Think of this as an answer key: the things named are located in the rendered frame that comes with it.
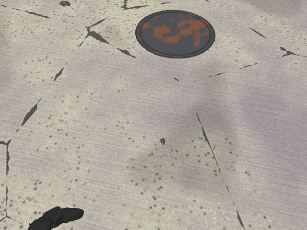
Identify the robot left hand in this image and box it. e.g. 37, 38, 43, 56
28, 206, 84, 230

